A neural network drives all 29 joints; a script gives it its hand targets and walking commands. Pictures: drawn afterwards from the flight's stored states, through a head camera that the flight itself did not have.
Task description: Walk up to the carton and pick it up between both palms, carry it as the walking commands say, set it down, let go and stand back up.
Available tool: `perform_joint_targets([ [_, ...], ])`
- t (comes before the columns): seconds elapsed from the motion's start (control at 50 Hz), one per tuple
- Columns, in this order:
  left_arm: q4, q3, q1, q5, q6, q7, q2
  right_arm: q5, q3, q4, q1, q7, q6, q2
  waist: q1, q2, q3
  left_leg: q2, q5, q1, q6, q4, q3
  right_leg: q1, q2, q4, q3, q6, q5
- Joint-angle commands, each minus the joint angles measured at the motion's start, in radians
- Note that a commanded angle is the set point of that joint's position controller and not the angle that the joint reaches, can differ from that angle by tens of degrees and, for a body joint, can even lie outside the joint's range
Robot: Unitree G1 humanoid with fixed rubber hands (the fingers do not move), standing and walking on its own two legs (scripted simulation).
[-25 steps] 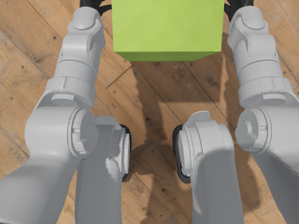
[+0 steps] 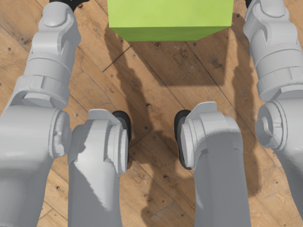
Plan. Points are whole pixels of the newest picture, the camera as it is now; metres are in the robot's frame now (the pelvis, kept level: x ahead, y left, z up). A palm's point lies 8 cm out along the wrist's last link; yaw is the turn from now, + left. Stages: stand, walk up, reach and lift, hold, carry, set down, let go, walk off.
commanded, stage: set down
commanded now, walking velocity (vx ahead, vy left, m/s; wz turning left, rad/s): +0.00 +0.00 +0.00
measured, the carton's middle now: out of the picture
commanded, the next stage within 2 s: let go in 1.38 s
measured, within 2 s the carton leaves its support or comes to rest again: neither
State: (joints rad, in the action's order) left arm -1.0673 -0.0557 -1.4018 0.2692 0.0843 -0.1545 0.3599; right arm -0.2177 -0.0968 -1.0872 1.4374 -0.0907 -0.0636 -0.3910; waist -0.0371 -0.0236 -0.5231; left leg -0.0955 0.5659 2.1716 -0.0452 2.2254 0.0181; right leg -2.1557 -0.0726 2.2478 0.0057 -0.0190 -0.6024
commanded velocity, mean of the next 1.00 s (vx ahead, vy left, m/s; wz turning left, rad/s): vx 0.00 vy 0.00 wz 0.00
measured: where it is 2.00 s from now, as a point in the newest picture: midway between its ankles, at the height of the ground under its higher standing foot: (153, 149)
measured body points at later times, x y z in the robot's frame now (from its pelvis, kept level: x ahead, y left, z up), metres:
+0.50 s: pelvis +0.00 +0.00 +0.07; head +0.36 -0.03 +0.32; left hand +0.56 +0.16 -0.07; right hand +0.56 -0.22 -0.07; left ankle +0.12 +0.12 -0.33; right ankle +0.11 -0.11 -0.33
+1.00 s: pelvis +0.00 +0.00 +0.20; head +0.36 -0.02 +0.46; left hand +0.56 +0.16 +0.07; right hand +0.55 -0.24 +0.08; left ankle +0.12 +0.12 -0.33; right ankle +0.11 -0.11 -0.33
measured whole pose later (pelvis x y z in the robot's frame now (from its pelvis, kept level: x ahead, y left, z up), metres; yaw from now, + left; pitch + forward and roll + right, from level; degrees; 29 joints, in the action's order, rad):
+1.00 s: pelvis +0.00 +0.00 +0.20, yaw -1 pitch +26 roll +1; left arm -0.60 -0.18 -1.27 0.16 0.36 -0.16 0.32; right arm -0.18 -0.18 -0.68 1.32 -0.05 -0.34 -0.44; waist -0.03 -0.02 -0.52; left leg -0.06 0.46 1.54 -0.02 1.54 0.02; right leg -1.55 -0.08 1.56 0.06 -0.02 -0.47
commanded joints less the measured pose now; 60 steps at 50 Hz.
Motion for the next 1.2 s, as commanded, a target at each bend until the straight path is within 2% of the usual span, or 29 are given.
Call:
perform_joint_targets([
  [0.0,0.184,-0.017,-0.404,-0.02,-0.035,-0.001,0.104,-0.006,-0.021,0.1,0.342,0.016,0.03,-0.197,-0.035,-0.016,1.493,0.04,-0.308,-0.642,0.004,-0.142,-0.029,0.496,0.054,-0.206,-0.011,0.006,0.289],
  [0.02,0.153,-0.007,-0.373,-0.017,-0.029,0.004,0.088,-0.01,-0.017,0.092,0.308,0.016,0.028,-0.19,-0.063,-0.006,1.514,0.043,-0.288,-0.637,0.008,-0.144,-0.038,0.55,0.057,-0.21,-0.017,0.006,0.305],
  [0.08,0.211,-0.059,-0.373,-0.052,-0.014,-0.011,0.124,-0.024,-0.028,0.142,0.325,0.011,0.012,-0.203,0.005,-0.014,1.654,0.041,-0.297,-0.712,0.006,-0.144,-0.065,0.601,0.051,-0.221,-0.027,0.003,0.295],
  [0.12,0.286,-0.049,-0.332,-0.059,-0.004,-0.018,0.109,-0.03,-0.019,0.248,0.31,0.007,0.003,-0.182,0.002,0.011,1.78,0.023,-0.352,-0.752,0.011,-0.162,-0.075,0.703,0.034,-0.231,-0.035,-0.001,0.38],
  [0.16,0.267,-0.081,-0.303,-0.071,0.018,-0.025,0.11,-0.005,-0.029,0.203,0.299,0.004,-0.019,-0.222,0.009,0.03,1.764,0.026,-0.34,-0.734,0.005,-0.192,-0.075,0.714,0.035,-0.248,-0.034,0.001,0.373],
  [0.18,0.33,-0.057,-0.301,-0.053,0.031,-0.025,0.09,-0.013,-0.023,0.254,0.297,0.005,-0.027,-0.21,-0.017,0.029,1.798,0.023,-0.317,-0.759,0.012,-0.212,-0.072,0.724,0.033,-0.261,-0.044,0.002,0.355],
  [0.22,0.331,-0.098,-0.285,-0.086,0.044,-0.025,0.113,-0.003,-0.042,0.293,0.303,0.0,-0.044,-0.2,0.02,0.023,1.784,0.018,-0.321,-0.723,0.014,-0.225,-0.088,0.736,0.025,-0.283,-0.035,-0.004,0.387],
  [0.26,0.367,-0.11,-0.248,-0.07,0.054,-0.025,0.087,0.018,-0.065,0.355,0.278,-0.009,-0.045,-0.22,-0.01,0.053,1.873,0.008,-0.37,-0.75,0.015,-0.231,-0.087,0.795,0.022,-0.284,-0.042,-0.003,0.448],
  [0.28,0.404,-0.14,-0.229,-0.094,0.057,-0.026,0.121,0.034,-0.08,0.386,0.248,-0.014,-0.063,-0.222,0.022,0.044,1.89,0.002,-0.365,-0.732,0.017,-0.253,-0.097,0.842,0.017,-0.308,-0.025,0.002,0.455],
  [0.36,0.509,-0.123,-0.268,-0.08,0.085,-0.023,0.111,0.026,-0.069,0.496,0.285,-0.018,-0.096,-0.204,0.014,0.048,1.961,-0.003,-0.352,-0.777,0.029,-0.306,-0.103,0.9,0.01,-0.377,-0.014,0.002,0.457],
  [0.4,0.505,-0.122,-0.262,-0.073,0.111,-0.026,0.132,0.027,-0.08,0.457,0.253,-0.019,-0.121,-0.209,-0.015,0.06,1.96,0.001,-0.321,-0.792,0.031,-0.334,-0.102,0.931,0.014,-0.396,-0.027,0.005,0.451],
  [0.5,0.463,-0.138,-0.235,-0.091,0.148,-0.009,0.115,0.056,-0.102,0.422,0.214,-0.01,-0.163,-0.185,-0.017,0.046,1.865,0.001,-0.254,-0.766,0.035,-0.427,-0.104,0.925,0.008,-0.505,-0.011,0.008,0.378],
  [0.54,0.511,-0.13,-0.257,-0.093,0.154,-0.006,0.116,0.038,-0.094,0.497,0.247,-0.005,-0.164,-0.187,0.005,0.03,1.93,-0.001,-0.267,-0.869,0.037,-0.466,-0.091,0.913,0.006,-0.521,-0.029,0.013,0.353],
  [0.6,0.597,-0.115,-0.296,-0.088,0.186,-0.02,0.128,0.031,-0.101,0.54,0.264,0.006,-0.192,-0.216,-0.02,0.014,2.061,-0.006,-0.3,-1.01,0.035,-0.524,-0.078,0.966,-0.002,-0.552,-0.052,0.015,0.378],
  [0.66,0.456,-0.166,-0.211,-0.119,0.224,-0.02,0.132,0.047,-0.081,0.462,0.233,0.018,-0.22,-0.204,0.012,0.062,1.937,-0.006,-0.24,-0.937,0.038,-0.58,-0.088,0.999,0.004,-0.638,-0.026,0.01,0.321],
  [0.7,0.559,-0.154,-0.233,-0.11,0.215,-0.016,0.122,0.029,-0.108,0.547,0.233,0.021,-0.212,-0.197,-0.004,0.032,2.042,-0.01,-0.305,-1.032,0.039,-0.596,-0.086,1.037,-0.004,-0.654,-0.031,0.006,0.388],
  [0.72,0.605,-0.173,-0.224,-0.129,0.208,-0.019,0.136,0.026,-0.097,0.552,0.211,0.025,-0.219,-0.191,0.032,0.025,2.067,-0.013,-0.358,-1.046,0.039,-0.608,-0.089,1.059,-0.007,-0.662,-0.017,0.006,0.435],
  [0.76,0.595,-0.142,-0.223,-0.124,0.23,-0.019,0.113,0.057,-0.13,0.531,0.198,0.03,-0.224,-0.241,-0.015,0.0,2.091,-0.009,-0.342,-1.127,0.024,-0.66,-0.07,1.046,-0.011,-0.691,-0.052,0.015,0.41],
  [0.8,0.611,-0.173,-0.222,-0.132,0.233,-0.022,0.133,0.047,-0.124,0.561,0.217,0.031,-0.228,-0.232,0.002,0.036,2.083,-0.008,-0.36,-1.129,0.03,-0.678,-0.076,1.079,-0.011,-0.726,-0.043,0.007,0.429],
  [0.82,0.603,-0.14,-0.223,-0.109,0.233,-0.018,0.087,0.062,-0.133,0.559,0.218,0.034,-0.223,-0.228,-0.03,0.044,2.075,-0.011,-0.379,-1.132,0.03,-0.7,-0.069,1.121,-0.01,-0.747,-0.043,0.004,0.47],
  [0.84,0.655,-0.155,-0.22,-0.112,0.238,-0.017,0.109,0.04,-0.122,0.627,0.23,0.031,-0.229,-0.231,-0.009,0.03,2.136,-0.017,-0.416,-1.198,0.031,-0.714,-0.078,1.175,-0.013,-0.773,-0.036,0.005,0.498],
  [0.86,0.601,-0.152,-0.199,-0.102,0.243,-0.014,0.107,0.062,-0.128,0.582,0.208,0.033,-0.232,-0.247,-0.033,0.076,2.106,-0.009,-0.399,-1.196,0.029,-0.744,-0.061,1.162,-0.015,-0.788,-0.048,-0.001,0.479],
  [0.9,0.698,-0.148,-0.176,-0.103,0.244,-0.017,0.108,0.051,-0.129,0.615,0.171,0.042,-0.236,-0.238,-0.012,0.028,2.194,-0.008,-0.506,-1.311,0.018,-0.784,-0.056,1.214,-0.022,-0.819,-0.047,0.006,0.554],
  [0.94,0.601,-0.158,-0.173,-0.133,0.257,-0.011,0.114,0.037,-0.101,0.558,0.188,0.048,-0.251,-0.224,0.022,-0.002,2.098,-0.002,-0.429,-1.292,0.023,-0.836,-0.063,1.207,-0.017,-0.866,-0.028,0.003,0.486],
  [1.0,0.688,-0.152,-0.181,-0.109,0.244,-0.006,0.096,0.049,-0.118,0.584,0.163,0.053,-0.236,-0.234,-0.026,0.053,2.094,-0.009,-0.448,-1.3,0.024,-0.884,-0.059,1.303,-0.018,-0.938,-0.028,0.007,0.526],
  [1.04,0.606,-0.183,-0.156,-0.137,0.232,-0.003,0.131,0.048,-0.109,0.567,0.176,0.047,-0.23,-0.204,0.041,0.045,2.071,-0.004,-0.479,-1.29,0.031,-0.915,-0.057,1.321,-0.016,-0.945,-0.006,-0.004,0.567],
  [1.06,0.588,-0.177,-0.139,-0.125,0.23,0.004,0.1,0.065,-0.137,0.562,0.158,0.047,-0.221,-0.231,-0.002,0.056,2.033,-0.007,-0.46,-1.282,0.031,-0.922,-0.059,1.341,-0.013,-0.975,-0.003,0.001,0.555],
  [1.1,0.6,-0.165,-0.164,-0.131,0.228,0.006,0.109,0.063,-0.125,0.604,0.192,0.045,-0.221,-0.213,0.007,0.062,2.06,-0.004,-0.441,-1.362,0.034,-0.985,-0.051,1.39,-0.016,-1.036,-0.006,-0.004,0.523],
  [1.18,0.535,-0.186,-0.1,-0.164,0.212,0.014,0.089,0.095,-0.134,0.457,0.09,0.063,-0.206,-0.198,0.017,0.026,1.967,0.006,-0.495,-1.439,0.017,-1.091,-0.04,1.392,-0.014,-1.118,-0.008,0.0,0.545],
])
